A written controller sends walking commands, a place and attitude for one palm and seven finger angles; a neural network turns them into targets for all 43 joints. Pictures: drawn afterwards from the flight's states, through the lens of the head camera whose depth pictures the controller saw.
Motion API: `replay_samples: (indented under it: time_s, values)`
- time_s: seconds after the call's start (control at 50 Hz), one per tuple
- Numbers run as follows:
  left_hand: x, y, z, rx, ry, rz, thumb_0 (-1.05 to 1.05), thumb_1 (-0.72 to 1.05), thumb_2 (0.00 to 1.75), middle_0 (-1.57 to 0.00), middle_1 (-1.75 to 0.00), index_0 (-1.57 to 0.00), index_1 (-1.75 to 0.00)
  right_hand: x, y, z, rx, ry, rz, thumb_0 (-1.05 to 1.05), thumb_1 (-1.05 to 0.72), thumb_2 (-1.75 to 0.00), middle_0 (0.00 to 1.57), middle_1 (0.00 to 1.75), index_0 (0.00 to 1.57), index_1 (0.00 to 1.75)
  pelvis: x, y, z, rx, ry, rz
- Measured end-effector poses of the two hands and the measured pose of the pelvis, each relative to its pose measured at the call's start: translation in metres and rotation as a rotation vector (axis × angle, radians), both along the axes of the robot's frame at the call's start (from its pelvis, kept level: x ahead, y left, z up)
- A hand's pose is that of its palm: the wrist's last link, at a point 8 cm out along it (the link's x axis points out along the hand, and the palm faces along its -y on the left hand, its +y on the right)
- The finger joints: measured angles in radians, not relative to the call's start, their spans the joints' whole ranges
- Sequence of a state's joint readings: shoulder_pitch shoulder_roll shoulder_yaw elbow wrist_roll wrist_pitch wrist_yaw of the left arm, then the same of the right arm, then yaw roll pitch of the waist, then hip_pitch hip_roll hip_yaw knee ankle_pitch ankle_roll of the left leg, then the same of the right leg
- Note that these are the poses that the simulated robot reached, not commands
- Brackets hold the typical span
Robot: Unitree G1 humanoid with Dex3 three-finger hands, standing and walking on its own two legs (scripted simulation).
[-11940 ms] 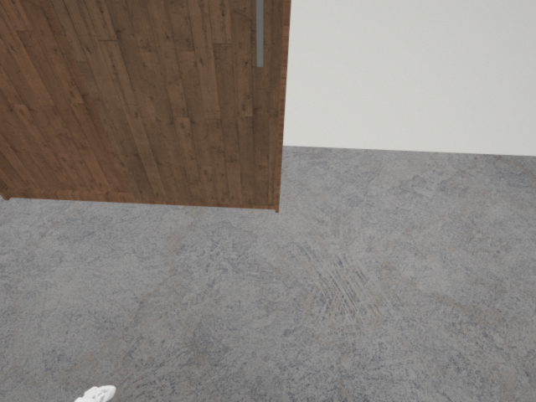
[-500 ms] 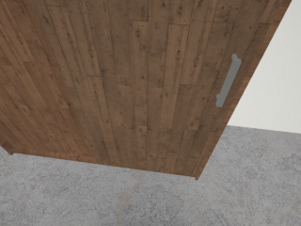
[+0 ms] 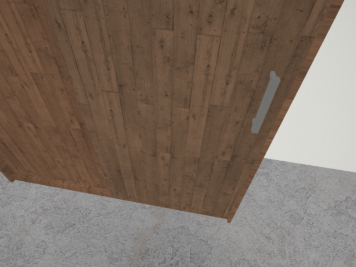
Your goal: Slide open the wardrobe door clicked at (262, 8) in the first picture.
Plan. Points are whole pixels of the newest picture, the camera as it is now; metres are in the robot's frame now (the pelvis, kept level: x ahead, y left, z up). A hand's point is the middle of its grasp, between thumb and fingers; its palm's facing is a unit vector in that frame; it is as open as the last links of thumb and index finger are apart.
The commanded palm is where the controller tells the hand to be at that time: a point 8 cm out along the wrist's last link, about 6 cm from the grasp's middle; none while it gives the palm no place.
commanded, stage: come to a stop and stand still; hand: right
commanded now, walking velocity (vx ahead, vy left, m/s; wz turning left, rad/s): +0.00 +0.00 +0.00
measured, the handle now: (263, 103) +0.56 -0.20 +0.11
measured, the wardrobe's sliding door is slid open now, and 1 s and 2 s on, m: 0.00 0.00 0.00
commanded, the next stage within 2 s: look again from close up in 1.20 s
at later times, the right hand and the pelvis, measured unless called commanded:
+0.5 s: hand out of the picture +0.07 -0.18 -0.16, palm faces +0.01 +0.97 -0.23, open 7.4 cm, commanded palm none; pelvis +0.04 +0.01 +0.01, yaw +0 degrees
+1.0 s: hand out of the picture +0.08 -0.17 -0.16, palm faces +0.01 +0.97 -0.25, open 7.4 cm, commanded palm none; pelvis +0.04 +0.03 +0.01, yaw +0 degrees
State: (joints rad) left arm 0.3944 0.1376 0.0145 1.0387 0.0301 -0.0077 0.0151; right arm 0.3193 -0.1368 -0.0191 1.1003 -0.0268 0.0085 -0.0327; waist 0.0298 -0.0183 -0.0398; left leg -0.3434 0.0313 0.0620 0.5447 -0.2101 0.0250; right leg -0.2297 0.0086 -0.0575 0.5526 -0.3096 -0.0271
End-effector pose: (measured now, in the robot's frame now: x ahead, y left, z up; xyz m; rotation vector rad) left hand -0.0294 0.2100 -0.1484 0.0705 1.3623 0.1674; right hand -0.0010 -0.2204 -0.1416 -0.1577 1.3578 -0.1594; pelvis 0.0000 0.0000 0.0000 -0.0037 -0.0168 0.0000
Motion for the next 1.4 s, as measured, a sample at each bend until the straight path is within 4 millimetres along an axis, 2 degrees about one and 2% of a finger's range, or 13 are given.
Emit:
replay_samples:
  time_s: [0.1, 0.16, 0.26, 0.52, 0.72, 0.88, 1.26, 1.4]
  values:
    - [0.021, -0.017, -0.003, -0.038, -0.036, -0.025, 0.0, 0.91, 0.9, -0.2, -0.3, -0.2, -0.3, 0.03, -0.018, 0.013, -0.037, -0.089, 0.009, 0.0, -0.91, -0.9, 0.2, 0.3, 0.2, 0.3, 0.009, -0.007, 0.003, -0.011, -0.008, 0.002]
    - [0.031, -0.017, -0.004, -0.04, -0.035, -0.045, 0.01, 0.92, 0.9, -0.2, -0.3, -0.2, -0.3, 0.041, -0.023, 0.019, -0.051, -0.107, 0.01, 0.0, -0.91, -0.9, 0.2, 0.3, 0.2, 0.3, 0.015, -0.009, 0.005, -0.013, -0.004, 0.001]
    - [0.045, -0.006, -0.001, -0.019, -0.027, -0.058, 0.02, 0.92, 0.9, -0.2, -0.3, -0.2, -0.3, 0.048, -0.022, 0.022, -0.054, -0.081, 0.015, 0.0, -0.91, -0.9, 0.2, 0.3, 0.2, 0.3, 0.023, -0.008, 0.007, -0.015, 0.005, 0.004]
    - [0.08, 0.04, 0.011, 0.076, -0.022, -0.079, 0.01, 0.91, 0.9, -0.2, -0.3, -0.2, -0.3, 0.064, -0.004, 0.013, -0.023, -0.04, 0.02, 0.0, -0.91, -0.9, 0.2, 0.3, 0.2, 0.3, 0.04, 0.007, 0.007, -0.011, -0.006, 0.001]
    - [0.101, 0.053, 0.014, 0.079, -0.056, -0.099, 0.01, 0.91, 0.9, -0.2, -0.3, -0.2, -0.3, 0.082, 0.001, 0.016, -0.036, -0.082, 0.033, 0.0, -0.91, -0.9, 0.2, 0.3, 0.2, 0.3, 0.042, 0.02, 0.009, -0.007, -0.011, -0.004]
    - [0.098, 0.055, 0.013, 0.064, -0.041, -0.106, 0.0, 0.91, 0.9, -0.2, -0.3, -0.2, -0.3, 0.083, 0.002, 0.019, -0.049, -0.088, 0.033, 0.0, -0.91, -0.9, 0.2, 0.3, 0.2, 0.3, 0.04, 0.028, 0.01, -0.007, -0.01, -0.006]
    - [0.06, 0.059, 0.015, 0.06, 0.061, -0.088, 0.0, 0.91, 0.9, -0.2, -0.3, -0.2, -0.3, 0.062, 0.011, 0.014, -0.027, -0.029, 0.025, 0.0, -0.91, -0.9, 0.2, 0.3, 0.2, 0.3, 0.035, 0.033, 0.011, -0.004, 0.0, -0.003]
    - [0.058, 0.054, 0.015, 0.06, 0.07, -0.082, 0.01, 0.91, 0.9, -0.2, -0.3, -0.2, -0.3, 0.062, 0.012, 0.012, -0.016, -0.024, 0.021, 0.0, -0.91, -0.9, 0.2, 0.3, 0.2, 0.3, 0.038, 0.031, 0.011, -0.003, 0.001, -0.004]
